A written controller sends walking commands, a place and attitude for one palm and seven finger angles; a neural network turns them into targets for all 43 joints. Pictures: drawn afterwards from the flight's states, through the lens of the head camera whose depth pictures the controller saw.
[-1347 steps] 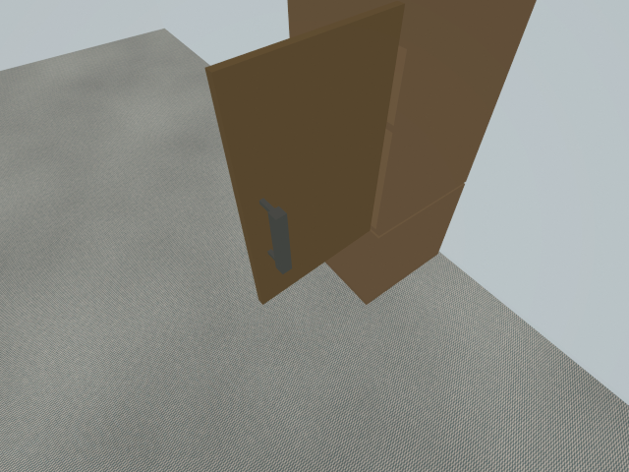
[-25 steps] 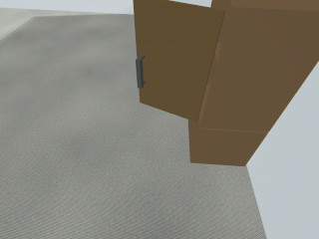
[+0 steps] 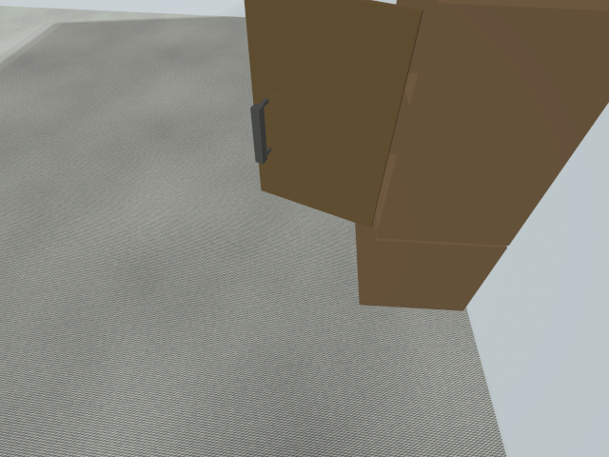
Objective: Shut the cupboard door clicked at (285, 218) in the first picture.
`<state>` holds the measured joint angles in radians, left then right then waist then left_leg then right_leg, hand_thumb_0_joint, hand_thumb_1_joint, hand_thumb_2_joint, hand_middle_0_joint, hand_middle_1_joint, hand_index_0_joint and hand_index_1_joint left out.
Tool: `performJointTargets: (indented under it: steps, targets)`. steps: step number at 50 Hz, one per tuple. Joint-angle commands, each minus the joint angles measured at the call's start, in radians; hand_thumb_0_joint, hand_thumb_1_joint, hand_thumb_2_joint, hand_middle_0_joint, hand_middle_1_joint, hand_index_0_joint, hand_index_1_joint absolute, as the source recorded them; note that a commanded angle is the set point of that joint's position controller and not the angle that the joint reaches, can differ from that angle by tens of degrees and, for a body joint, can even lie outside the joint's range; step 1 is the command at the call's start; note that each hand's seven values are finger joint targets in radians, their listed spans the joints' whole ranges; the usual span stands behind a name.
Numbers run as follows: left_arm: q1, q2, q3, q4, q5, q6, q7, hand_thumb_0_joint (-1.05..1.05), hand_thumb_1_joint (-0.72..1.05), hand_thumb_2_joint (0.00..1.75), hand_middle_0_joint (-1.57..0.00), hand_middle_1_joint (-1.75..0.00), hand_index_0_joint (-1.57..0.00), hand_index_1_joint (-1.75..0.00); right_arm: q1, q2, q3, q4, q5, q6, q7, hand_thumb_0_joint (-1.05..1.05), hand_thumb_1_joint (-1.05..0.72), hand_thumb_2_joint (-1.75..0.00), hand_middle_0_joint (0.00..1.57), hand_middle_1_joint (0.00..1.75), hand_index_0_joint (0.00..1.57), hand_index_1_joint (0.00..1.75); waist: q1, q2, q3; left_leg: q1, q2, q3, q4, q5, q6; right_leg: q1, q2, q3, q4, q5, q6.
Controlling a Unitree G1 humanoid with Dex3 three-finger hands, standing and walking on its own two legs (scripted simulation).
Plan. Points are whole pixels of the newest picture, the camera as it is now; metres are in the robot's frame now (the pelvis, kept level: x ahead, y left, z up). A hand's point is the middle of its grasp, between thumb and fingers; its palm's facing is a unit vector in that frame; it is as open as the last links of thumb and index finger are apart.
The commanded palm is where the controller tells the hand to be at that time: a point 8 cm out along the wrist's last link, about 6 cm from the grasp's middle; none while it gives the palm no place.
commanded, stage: look to check the result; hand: left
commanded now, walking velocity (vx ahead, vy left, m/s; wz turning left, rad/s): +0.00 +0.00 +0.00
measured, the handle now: (263, 131) +0.90 +0.16 -0.10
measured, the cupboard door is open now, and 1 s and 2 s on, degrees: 68 68 68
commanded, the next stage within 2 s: walk to a spot facing it in 0.08 s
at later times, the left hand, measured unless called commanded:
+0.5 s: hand out of the picture +0.03 +0.19 -0.20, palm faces +0.14 -0.97 -0.21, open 7.4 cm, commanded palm none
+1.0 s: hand out of the picture +0.03 +0.18 -0.15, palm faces +0.39 -0.86 -0.33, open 7.4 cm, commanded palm none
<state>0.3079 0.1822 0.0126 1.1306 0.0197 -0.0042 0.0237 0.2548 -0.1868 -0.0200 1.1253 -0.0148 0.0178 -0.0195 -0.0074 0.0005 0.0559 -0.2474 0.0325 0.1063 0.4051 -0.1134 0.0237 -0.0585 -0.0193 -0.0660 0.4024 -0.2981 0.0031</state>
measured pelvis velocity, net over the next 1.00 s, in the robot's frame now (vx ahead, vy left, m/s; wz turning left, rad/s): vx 0.02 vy -0.06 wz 0.43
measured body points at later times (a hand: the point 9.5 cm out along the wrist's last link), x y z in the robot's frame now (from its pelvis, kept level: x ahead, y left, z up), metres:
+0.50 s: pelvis +0.02 +0.00 -0.02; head +0.05 +0.02 +0.43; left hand +0.02 +0.24 -0.18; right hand +0.06 -0.24 -0.17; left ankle +0.06 +0.10 -0.74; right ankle -0.05 -0.12 -0.74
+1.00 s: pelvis +0.02 -0.06 -0.01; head +0.07 -0.06 +0.44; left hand +0.01 +0.23 -0.13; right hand +0.19 -0.28 -0.17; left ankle +0.02 +0.08 -0.70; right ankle +0.04 -0.17 -0.74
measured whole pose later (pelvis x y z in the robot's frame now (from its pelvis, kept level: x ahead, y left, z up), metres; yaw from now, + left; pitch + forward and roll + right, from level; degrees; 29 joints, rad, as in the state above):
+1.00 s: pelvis +0.02 -0.06 -0.01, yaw +25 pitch +2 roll +1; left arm 0.16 0.22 0.06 0.85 0.03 0.03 0.02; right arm 0.18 -0.27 -0.10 0.92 -0.03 0.08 0.01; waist -0.02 0.05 0.08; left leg -0.56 -0.09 -0.11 0.89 -0.39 -0.03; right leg -0.27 -0.02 -0.04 0.57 -0.34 -0.01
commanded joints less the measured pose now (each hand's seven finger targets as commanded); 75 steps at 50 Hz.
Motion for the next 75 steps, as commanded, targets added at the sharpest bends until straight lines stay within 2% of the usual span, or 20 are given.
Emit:
performJointTargets:
  steps: [1, 15, 23, 25, 26, 27, 28, 33, 40, 44, 45, 46, 47, 48, 51, 60, 64, 66, 67, 75]
  targets:
    - [0.054, 0.127, 0.024, -0.022, -0.004, -0.009, 0.01, 0.0, 0.9, 0.9, -0.2, -0.3, -0.2, -0.3, 0.022, -0.133, -0.022, -0.038, 0.001, -0.016, -0.012, 0.0, -0.9, -0.9, 0.2, 0.3, 0.2, 0.3, -0.004, -0.001, 0.038, 0.103, 0.085, -0.129, -0.065, -0.044, 0.004, -0.173, -0.087, 0.082, -0.128, 0.029, -0.047]
    - [0.042, 0.123, 0.04, -0.05, -0.006, 0.013, 0.018, 0.0, 0.9, 0.9, -0.2, -0.3, -0.2, -0.3, 0.009, -0.101, -0.014, -0.061, -0.002, 0.001, -0.008, 0.0, -0.9, -0.9, 0.2, 0.3, 0.2, 0.3, 0.005, -0.007, 0.023, 0.01, 0.073, -0.135, 0.04, 0.094, -0.001, -0.104, -0.123, 0.031, -0.032, 0.136, -0.04]
    - [-0.046, 0.179, 0.083, -0.161, 0.013, 0.02, 0.024, 0.0, 0.9, 0.9, -0.2, -0.3, -0.2, -0.3, -0.035, -0.087, -0.044, -0.159, -0.008, 0.029, 0.014, 0.0, -0.9, -0.9, 0.2, 0.3, 0.2, 0.3, -0.005, -0.157, 0.057, -0.177, 0.022, -0.061, 0.389, -0.263, -0.029, -0.095, -0.326, 0.022, 0.043, 0.446, -0.153]
    - [-0.053, 0.183, 0.089, -0.188, 0.008, 0.022, 0.022, 0.0, 0.9, 0.9, -0.2, -0.3, -0.2, -0.3, 0.036, -0.123, -0.05, -0.16, -0.01, 0.02, 0.018, 0.0, -0.9, -0.9, 0.2, 0.3, 0.2, 0.3, -0.04, 0.006, 0.01, -0.035, 0.067, -0.144, 0.183, 0.096, 0.004, -0.156, -0.247, -0.08, 0.278, 0.396, -0.064]
    - [-0.021, 0.143, 0.085, -0.207, -0.006, 0.024, 0.019, 0.0, 0.9, 0.9, -0.2, -0.3, -0.2, -0.3, 0.092, -0.182, -0.058, -0.159, -0.019, 0.009, 0.012, 0.0, -0.9, -0.9, 0.2, 0.3, 0.2, 0.3, -0.047, 0.228, -0.033, 0.05, 0.193, -0.392, 0.061, 0.467, 0.093, -0.262, -0.111, -0.132, 0.485, 0.132, 0.018]
    - [-0.042, 0.12, 0.075, -0.238, -0.012, 0.027, 0.019, 0.0, 0.9, 0.9, -0.2, -0.3, -0.2, -0.3, 0.136, -0.23, -0.072, -0.145, -0.019, 0.011, 0.002, 0.0, -0.9, -0.9, 0.2, 0.3, 0.2, 0.3, -0.062, 0.317, -0.071, 0.129, 0.311, -0.575, -0.038, 0.575, 0.193, -0.379, -0.015, -0.057, 0.682, -0.385, 0.037]
    - [-0.102, 0.136, 0.074, -0.245, -0.004, 0.042, 0.022, 0.0, 0.9, 0.9, -0.2, -0.3, -0.2, -0.3, 0.147, -0.235, -0.069, -0.134, -0.016, 0.011, -0.005, 0.0, -0.9, -0.9, 0.2, 0.3, 0.2, 0.3, -0.068, 0.299, -0.073, 0.092, 0.298, -0.603, -0.084, 0.361, 0.18, -0.398, -0.041, 0.057, 0.754, -0.359, 0.019]
    - [-0.113, 0.128, 0.089, -0.262, 0.007, 0.029, -0.005, 0.0, 0.9, 0.9, -0.2, -0.3, -0.2, -0.3, 0.01, -0.206, -0.066, -0.215, -0.017, -0.003, -0.011, 0.0, -0.9, -0.9, 0.2, 0.3, 0.2, 0.3, -0.016, 0.061, -0.116, 0.027, 0.181, -0.482, -0.128, -0.113, 0.118, -0.449, -0.048, 0.094, 0.744, -0.085, 0.042]
    - [-0.132, 0.116, 0.082, -0.311, 0.004, 0.038, -0.003, 0.0, 0.9, 0.9, -0.2, -0.3, -0.2, -0.3, -0.013, -0.232, -0.087, -0.242, -0.024, 0.017, 0.002, 0.0, -0.9, -0.9, 0.2, 0.3, 0.2, 0.3, -0.023, 0.151, -0.114, -0.011, 0.149, -0.514, -0.124, -0.15, 0.133, -0.365, 0.002, 0.065, 0.463, -0.154, 0.05]
    - [0.013, 0.153, 0.091, -0.291, -0.002, 0.037, 0.001, 0.0, 0.9, 0.9, -0.2, -0.3, -0.2, -0.3, -0.094, -0.227, -0.1, -0.286, -0.017, 0.033, 0.009, 0.0, -0.9, -0.9, 0.2, 0.3, 0.2, 0.3, 0.042, 0.183, -0.128, -0.177, 0.059, -0.48, -0.075, -0.217, 0.068, -0.085, 0.047, 0.023, 0.131, -0.06, 0.032]
    - [0.058, 0.188, 0.102, -0.285, 0.004, 0.031, 0.004, 0.0, 0.9, 0.9, -0.2, -0.3, -0.2, -0.3, -0.111, -0.193, -0.1, -0.298, -0.01, 0.039, 0.013, 0.0, -0.9, -0.9, 0.2, 0.3, 0.2, 0.3, 0.064, 0.087, -0.114, -0.3, -0.015, -0.418, 0.015, -0.317, 0.016, 0.022, -0.018, 0.078, -0.024, -0.065, 0.003]
    - [0.051, 0.28, 0.12, -0.307, 0.024, 0.023, 0.011, 0.0, 0.9, 0.9, -0.2, -0.3, -0.2, -0.3, -0.097, -0.123, -0.095, -0.311, 0.001, 0.04, 0.017, 0.0, -0.9, -0.9, 0.2, 0.3, 0.2, 0.3, 0.067, -0.198, -0.092, -0.464, -0.143, -0.255, 0.319, -0.418, -0.062, 0.043, -0.289, 0.415, -0.216, -0.288, -0.097]
    - [-0.066, 0.296, 0.108, -0.337, 0.02, 0.027, 0.018, 0.0, 0.9, 0.9, -0.2, -0.3, -0.2, -0.3, -0.118, -0.14, -0.102, -0.315, -0.01, 0.035, 0.021, 0.0, -0.9, -0.9, 0.2, 0.3, 0.2, 0.3, 0.046, -0.263, -0.003, -0.453, -0.13, -0.195, 0.631, -0.435, -0.069, -0.173, -0.466, 0.527, -0.266, -0.289, -0.164]
    - [-0.173, 0.264, 0.095, -0.368, 0.011, 0.026, 0.024, 0.0, 0.9, 0.9, -0.2, -0.3, -0.2, -0.3, -0.089, -0.168, -0.106, -0.315, -0.015, 0.04, 0.03, 0.0, -0.9, -0.9, 0.2, 0.3, 0.2, 0.3, -0.009, -0.139, 0.018, -0.381, -0.08, -0.227, 0.754, -0.397, -0.059, -0.294, -0.452, 0.413, -0.245, -0.204, -0.176]
    - [-0.203, 0.18, 0.078, -0.37, 0.006, 0.002, 0.017, 0.0, 0.9, 0.9, -0.2, -0.3, -0.2, -0.3, -0.051, -0.136, -0.091, -0.285, -0.014, 0.043, 0.044, 0.0, -0.9, -0.9, 0.2, 0.3, 0.2, 0.3, -0.049, -0.178, 0.007, -0.384, -0.034, -0.15, 0.834, -0.283, -0.081, -0.169, -0.283, 0.141, -0.062, 0.308, -0.14]
    - [0.032, 0.241, 0.11, -0.301, 0.014, 0.001, 0.017, 0.0, 0.9, 0.9, -0.2, -0.3, -0.2, -0.3, -0.206, -0.095, -0.051, -0.344, -0.001, 0.032, 0.049, 0.0, -0.9, -0.9, 0.2, 0.3, 0.2, 0.3, 0.065, -0.227, -0.091, -0.253, -0.03, -0.016, 0.356, -0.338, -0.069, 0.117, -0.324, 0.017, 0.104, 0.765, -0.119]
    - [0.002, 0.243, 0.111, -0.308, 0.001, 0.002, 0.009, 0.0, 0.9, 0.9, -0.2, -0.3, -0.2, -0.3, -0.06, -0.16, -0.066, -0.307, -0.007, 0.013, 0.046, 0.0, -0.9, -0.9, 0.2, 0.3, 0.2, 0.3, -0.024, -0.121, -0.163, 0.111, -0.022, -0.031, 0.027, 0.001, -0.031, -0.063, -0.294, -0.082, 0.345, 0.645, -0.029]
    - [-0.063, 0.132, 0.069, -0.381, -0.006, 0.012, 0.003, 0.0, 0.9, 0.9, -0.2, -0.3, -0.2, -0.3, 0.071, -0.331, -0.11, -0.275, -0.006, 0.011, 0.028, 0.0, -0.9, -0.9, 0.2, 0.3, 0.2, 0.3, -0.095, 0.328, -0.219, 0.408, 0.389, -0.511, 0.026, 0.824, 0.204, -0.538, -0.093, -0.062, 0.704, -0.382, 0.072]
    - [-0.104, 0.164, 0.073, -0.396, 0.003, 0.024, 0.008, 0.0, 0.9, 0.9, -0.2, -0.3, -0.2, -0.3, 0.09, -0.309, -0.1, -0.256, -0.007, 0.02, 0.023, 0.0, -0.9, -0.9, 0.2, 0.3, 0.2, 0.3, -0.098, 0.199, -0.204, 0.346, 0.386, -0.412, 0.037, 0.691, 0.227, -0.519, -0.114, 0.024, 0.747, -0.358, 0.054]
    - [-0.099, 0.141, 0.083, -0.347, 0.006, 0.032, -0.035, 0.0, 0.9, 0.9, -0.2, -0.3, -0.2, -0.3, -0.11, -0.263, -0.081, -0.322, -0.023, 0.01, 0.014, 0.0, -0.9, -0.9, 0.2, 0.3, 0.2, 0.3, -0.018, 0.185, -0.039, -0.005, 0.15, -0.364, -0.113, -0.344, 0.117, -0.4, -0.051, -0.005, 0.493, -0.138, 0.061]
